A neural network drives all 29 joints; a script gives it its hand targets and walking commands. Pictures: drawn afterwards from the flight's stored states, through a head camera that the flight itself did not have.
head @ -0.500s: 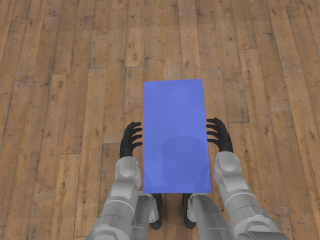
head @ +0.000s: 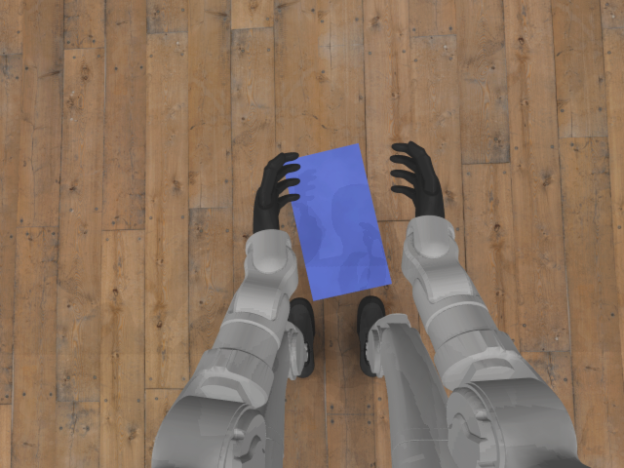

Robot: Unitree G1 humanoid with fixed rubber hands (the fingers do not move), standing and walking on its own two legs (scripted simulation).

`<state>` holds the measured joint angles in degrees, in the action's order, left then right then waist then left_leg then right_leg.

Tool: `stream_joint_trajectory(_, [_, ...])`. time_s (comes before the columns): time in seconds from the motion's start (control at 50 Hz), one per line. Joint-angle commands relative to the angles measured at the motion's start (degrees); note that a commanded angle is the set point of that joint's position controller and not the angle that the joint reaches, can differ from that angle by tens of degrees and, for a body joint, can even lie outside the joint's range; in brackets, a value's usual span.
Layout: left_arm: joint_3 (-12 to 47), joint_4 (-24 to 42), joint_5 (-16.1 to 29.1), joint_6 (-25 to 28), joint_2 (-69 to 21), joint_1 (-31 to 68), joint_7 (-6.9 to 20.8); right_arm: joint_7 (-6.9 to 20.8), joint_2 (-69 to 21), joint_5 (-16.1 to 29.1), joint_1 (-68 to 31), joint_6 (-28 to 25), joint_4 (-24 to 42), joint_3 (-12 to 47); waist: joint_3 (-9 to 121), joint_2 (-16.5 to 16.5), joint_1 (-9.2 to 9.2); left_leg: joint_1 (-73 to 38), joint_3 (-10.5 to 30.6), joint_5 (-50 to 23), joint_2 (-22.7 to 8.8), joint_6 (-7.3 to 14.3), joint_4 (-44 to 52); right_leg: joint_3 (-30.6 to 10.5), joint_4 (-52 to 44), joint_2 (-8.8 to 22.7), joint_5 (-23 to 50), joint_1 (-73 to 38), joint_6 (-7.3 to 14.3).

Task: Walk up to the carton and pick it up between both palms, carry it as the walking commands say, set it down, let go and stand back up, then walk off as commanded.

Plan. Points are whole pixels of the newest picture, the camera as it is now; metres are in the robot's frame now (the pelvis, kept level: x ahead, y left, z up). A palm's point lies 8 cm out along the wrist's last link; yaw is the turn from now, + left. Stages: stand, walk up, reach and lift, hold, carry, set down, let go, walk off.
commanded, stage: set down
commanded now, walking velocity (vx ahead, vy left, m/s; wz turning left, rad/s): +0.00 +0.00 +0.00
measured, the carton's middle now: (335, 226) +0.40 +0.00 -0.57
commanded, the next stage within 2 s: none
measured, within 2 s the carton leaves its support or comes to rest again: neither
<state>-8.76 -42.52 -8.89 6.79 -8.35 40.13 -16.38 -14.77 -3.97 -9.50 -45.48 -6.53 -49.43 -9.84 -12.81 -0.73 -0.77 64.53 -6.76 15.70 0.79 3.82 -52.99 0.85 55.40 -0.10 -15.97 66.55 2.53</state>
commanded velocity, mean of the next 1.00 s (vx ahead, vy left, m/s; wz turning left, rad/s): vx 0.00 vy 0.00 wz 0.00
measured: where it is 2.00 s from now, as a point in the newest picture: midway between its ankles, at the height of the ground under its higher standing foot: (336, 350)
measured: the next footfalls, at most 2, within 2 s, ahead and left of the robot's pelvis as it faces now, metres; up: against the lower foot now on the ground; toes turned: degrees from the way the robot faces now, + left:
none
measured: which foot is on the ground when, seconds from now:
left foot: down 0.00-1.00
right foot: down 0.00-1.00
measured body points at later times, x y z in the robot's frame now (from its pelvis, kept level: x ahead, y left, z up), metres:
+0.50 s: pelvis -0.02 +0.00 -0.08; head +0.31 -0.01 +0.22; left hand +0.43 +0.09 -0.25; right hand +0.45 -0.10 -0.25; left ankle +0.08 +0.09 -0.66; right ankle +0.08 -0.09 -0.66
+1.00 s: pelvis -0.03 +0.00 -0.15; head +0.33 -0.01 +0.12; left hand +0.46 +0.09 -0.33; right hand +0.49 -0.10 -0.33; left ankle +0.08 +0.09 -0.66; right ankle +0.08 -0.09 -0.66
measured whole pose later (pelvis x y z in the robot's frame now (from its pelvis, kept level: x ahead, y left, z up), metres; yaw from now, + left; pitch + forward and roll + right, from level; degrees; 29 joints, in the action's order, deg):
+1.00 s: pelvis -0.03 +0.00 -0.15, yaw +0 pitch +36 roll +3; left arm -14.8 -46.0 -8.9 -5.1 -2.8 68.2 -17.6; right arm -15.8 2.6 -9.4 -75.0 5.0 -53.8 -10.0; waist -19.2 -1.1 -0.2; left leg 99.6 -6.5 26.1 0.9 3.7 -90.0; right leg -0.8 91.8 -1.8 -25.4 102.0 2.3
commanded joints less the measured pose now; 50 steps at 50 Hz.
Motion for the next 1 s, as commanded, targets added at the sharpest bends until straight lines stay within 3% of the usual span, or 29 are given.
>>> stream_joint_trajectory(0.0, [-5.2, 4.5, -3.8, 0.7, 8.8, 20.4, -1.1, -1.2, 7.0, -3.1, -13.8, 0.0, 5.5, -3.4, 51.3, -2.2, 1.82, -13.4, 11.5, -9.5, 7.0, 0.0, -3.1, -7.8, 5.8, -7.8, 13.3, -20.6, -0.7])
stream_joint_trajectory(0.04, [-4.3, -1.2, -1.9, -0.8, 5.1, 18.9, -0.7, -1.3, 6.7, -2.2, -16.3, -0.4, 6.8, -3.0, 52.1, -2.5, 0.00, -8.6, 11.0, -8.5, 6.9, -0.3, -6.5, -7.8, 7.5, -6.8, 12.0, -19.9, -1.1])
stream_joint_trajectory(0.06, [-9.8, -0.7, -4.8, -0.8, 10.7, 20.4, -1.3, -1.9, 9.6, -3.0, -19.0, 0.2, 7.1, -4.6, 49.8, -4.3, 3.18, -7.3, 10.6, -5.8, 6.8, -0.4, -6.4, -8.2, 7.4, -7.3, 8.2, -16.0, -1.1])
stream_joint_trajectory(0.1, [-4.8, 1.9, -3.2, -1.1, 8.6, 26.5, -0.7, -1.5, 6.8, -0.8, -21.3, 1.2, 7.0, -2.8, 54.0, -3.8, 1.73, -6.1, 10.8, -1.9, 7.0, -0.1, -8.0, -8.6, 8.7, -7.5, 5.0, -19.2, -0.8])
stream_joint_trajectory(0.12, [-5.9, 1.1, -3.2, -1.3, 8.6, 27.2, -0.8, -1.3, 4.5, 1.2, -22.4, 1.5, 6.8, -0.6, 52.2, -1.9, 5.24, -3.1, 9.2, -4.1, 7.4, -0.4, -8.9, -8.6, 9.4, -7.5, 7.8, -19.9, -0.7])
stream_joint_trajectory(0.14, [-5.1, 2.0, -1.9, -1.8, 7.0, 28.8, -1.0, -1.5, 6.5, 0.7, -22.8, 1.2, 6.4, -2.1, 57.9, -3.1, 3.17, -6.7, 10.6, -3.9, 6.6, -0.6, -9.1, -8.4, 9.9, -7.9, 7.8, -21.1, -0.4])
stream_joint_trajectory(0.16, [-1.5, 0.6, 0.1, -2.0, 4.0, 27.4, -0.7, -1.0, 3.4, 3.8, -23.9, 1.4, 6.9, 1.9, 56.4, -1.5, 3.46, -7.0, 10.2, -3.1, 6.9, 0.1, -10.9, -8.5, 11.0, -7.4, 5.1, -18.2, -0.6])
stream_joint_trajectory(0.22, [-5.6, 2.4, -1.7, -3.6, 8.7, 29.9, -1.4, -2.1, 9.2, -0.4, -25.8, 2.5, 8.7, -3.6, 61.9, -3.3, 2.71, -9.0, 12.1, -3.3, 7.3, -0.3, -12.2, -7.1, 13.4, -8.7, 4.2, -15.1, -0.9])
stream_joint_trajectory(0.24, [-2.9, 2.7, -0.4, -3.6, 6.2, 29.3, -1.3, -2.5, 8.3, -1.1, -22.6, 2.9, 6.2, -4.4, 63.2, -0.9, -0.18, -7.4, 12.1, -5.7, 8.3, -1.2, -14.3, -6.0, 16.2, -8.5, 8.0, -15.1, -0.3])
stream_joint_trajectory(0.26, [-12.2, -2.2, -4.9, -4.8, 14.7, 28.9, -2.5, -3.0, 11.5, -1.8, -26.9, 4.1, 3.1, -5.4, 57.8, -4.2, 5.66, -2.9, 10.6, 0.1, 7.4, -1.2, -14.9, -7.9, 16.2, -8.1, 0.9, -11.6, -1.1])
stream_joint_trajectory(0.28, [-7.9, 1.4, -4.1, -4.3, 9.3, 31.3, -1.7, -1.7, 7.0, 2.0, -31.3, 3.1, 10.2, -1.4, 59.0, -1.2, 6.79, -3.8, 11.1, -4.7, 7.7, -0.6, -14.1, -7.8, 16.6, -8.5, 6.0, -11.7, -0.6])
stream_joint_trajectory(0.3, [-3.1, 6.4, 0.3, -3.6, 7.4, 33.2, -2.0, -1.7, 6.6, 3.0, -31.4, 2.5, 14.1, -0.6, 67.7, -3.2, 3.11, -7.2, 11.7, -5.9, 7.7, -0.7, -16.2, -6.2, 18.3, -8.9, 7.2, -14.3, -0.8])
stream_joint_trajectory(0.32, [-4.5, 2.9, 0.6, -4.1, 8.1, 34.1, -1.5, -2.1, 5.2, 0.8, -27.3, 3.7, 7.7, -1.1, 62.7, -3.8, 1.68, -2.2, 10.9, -7.1, 7.7, -0.7, -17.2, -7.9, 17.0, -8.4, 7.7, -13.6, -0.7])
stream_joint_trajectory(0.38, [-3.8, 5.2, 0.5, -4.7, 7.6, 31.6, -1.8, -2.1, 7.0, 0.9, -27.2, 4.3, 8.3, -1.1, 71.0, -0.2, 3.59, -6.6, 10.9, -11.9, 8.3, -1.5, -19.4, -8.3, 18.6, -8.7, 12.1, -14.0, -0.5])
stream_joint_trajectory(0.4, [-6.0, 1.7, -0.6, -5.2, 11.0, 33.3, -1.9, -2.2, 7.7, 0.3, -28.0, 4.9, 4.5, -2.0, 62.9, -3.1, 4.00, -1.1, 12.1, -9.1, 7.9, -1.3, -19.6, -8.0, 20.6, -9.1, 8.4, -6.9, -1.0])
stream_joint_trajectory(0.44, [-5.0, 5.8, 1.9, -5.5, 11.0, 37.2, -2.3, -2.2, 9.0, 0.4, -30.7, 5.1, 7.2, -4.1, 66.1, -2.2, 1.69, -2.2, 12.4, -7.8, 7.6, -1.3, -21.6, -6.8, 23.3, -8.9, 6.2, -5.5, -0.4])
stream_joint_trajectory(0.48, [-7.2, 2.6, -0.3, -6.2, 10.0, 39.4, -1.9, -1.6, 8.1, 1.8, -34.7, 5.5, 5.0, -3.6, 61.2, 0.0, 4.99, 3.7, 11.1, -2.0, 7.9, -1.8, -21.6, -7.5, 23.6, -8.8, 2.2, -2.9, 0.0])
stream_joint_trajectory(0.5, [-5.8, 4.7, 2.6, -6.5, 9.1, 38.9, -1.8, -1.8, 8.6, 1.3, -36.6, 5.4, 9.4, -3.3, 72.2, -3.6, 2.69, -3.1, 12.4, -6.1, 7.7, -1.6, -22.7, -5.9, 23.7, -9.1, 5.0, -6.6, -0.7])
stream_joint_trajectory(0.52, [-4.6, 3.0, 2.5, -7.1, 9.4, 38.2, -2.0, -2.4, 10.4, 0.8, -33.7, 5.9, 8.5, -4.7, 73.4, -0.7, 0.57, -1.8, 12.1, -11.1, 7.8, -1.8, -24.9, -6.6, 24.9, -9.3, 10.6, -6.8, 0.1])
stream_joint_trajectory(0.56, [-6.5, 0.6, 1.1, -7.5, 9.5, 36.1, -1.7, -2.4, 9.9, 1.0, -32.7, 6.1, 4.2, -4.8, 66.0, 0.3, 2.31, 1.0, 11.6, -9.3, 7.7, -1.8, -25.6, -7.0, 26.3, -9.4, 8.3, -1.7, 0.1])
stream_joint_trajectory(0.66, [-5.8, 0.4, 2.2, -8.8, 8.9, 40.8, -1.9, -1.1, 8.7, 1.3, -38.7, 7.0, 6.5, -4.2, 65.3, -2.4, 1.29, 0.6, 13.1, -7.3, 7.6, -1.7, -27.4, -4.7, 27.9, -9.8, 4.6, 4.0, 0.0])
stream_joint_trajectory(0.68, [-6.2, 1.4, 1.6, -8.6, 9.1, 41.2, -1.5, -1.0, 9.1, 1.1, -36.3, 7.4, 2.9, -5.3, 61.0, 1.1, 2.37, 2.5, 12.2, -7.8, 7.8, -2.2, -27.1, -5.7, 28.4, -9.5, 4.3, 7.3, -0.3])
stream_joint_trajectory(0.7, [-7.4, 6.9, 3.3, -8.2, 11.5, 44.7, -2.1, -1.7, 12.6, 1.2, -40.4, 6.9, 9.5, -7.3, 74.2, -1.1, 1.02, 0.1, 11.8, -8.4, 8.1, -2.5, -30.6, -5.5, 29.4, -9.7, 7.0, 0.0, 0.0])
stream_joint_trajectory(0.78, [-5.3, 5.6, 3.1, -8.4, 10.0, 42.8, -2.4, -1.4, 10.3, 3.4, -39.7, 7.5, 7.9, -1.8, 76.6, -2.3, 4.47, -0.4, 11.7, -14.9, 8.0, -1.9, -31.5, -5.7, 30.8, -9.8, 11.1, 2.5, -0.6])
stream_joint_trajectory(0.82, [-9.2, 1.0, 1.5, -10.0, 13.1, 44.3, -2.3, -2.0, 14.1, -0.3, -42.9, 8.2, 6.8, -5.4, 70.0, -3.1, 1.94, 5.0, 12.5, -9.7, 7.6, -2.5, -32.5, -5.0, 33.0, -9.8, 7.1, 5.9, -0.8])
stream_joint_trajectory(0.86, [-5.2, 7.4, 5.0, -9.3, 12.3, 49.7, -1.8, -1.7, 11.0, 3.9, -47.2, 8.4, 8.8, -1.3, 81.1, -4.7, 3.30, 2.0, 11.3, -9.0, 8.0, -1.9, -32.6, -5.0, 32.9, -9.8, 6.8, -0.1, -1.0])
stream_joint_trajectory(0.92, [-10.2, -4.5, 1.0, -11.5, 13.6, 47.6, -2.5, -1.8, 13.0, 1.8, -48.4, 10.0, -0.4, -4.1, 68.0, 0.1, 3.99, 8.6, 10.6, -1.1, 7.6, -2.7, -34.9, -6.1, 34.2, -9.5, 1.2, 8.6, -0.5])
stream_joint_trajectory(0.94, [-10.8, -1.1, 1.5, -11.2, 14.6, 49.4, -2.0, -1.5, 14.8, 0.4, -49.1, 9.5, 3.9, -5.2, 68.2, -4.1, 2.32, 8.8, 11.9, -3.2, 7.2, -2.3, -35.2, -5.2, 36.7, -9.7, 2.8, 8.8, -0.7])
stream_joint_trajectory(0.98, [-10.2, -2.1, 1.6, -10.7, 14.0, 52.2, -1.3, -0.8, 11.2, 3.8, -51.2, 9.4, 3.5, -2.6, 73.7, -2.1, 4.66, 9.6, 10.3, -1.7, 7.5, -2.0, -37.2, -5.4, 36.1, -9.1, 2.4, 3.8, -1.2])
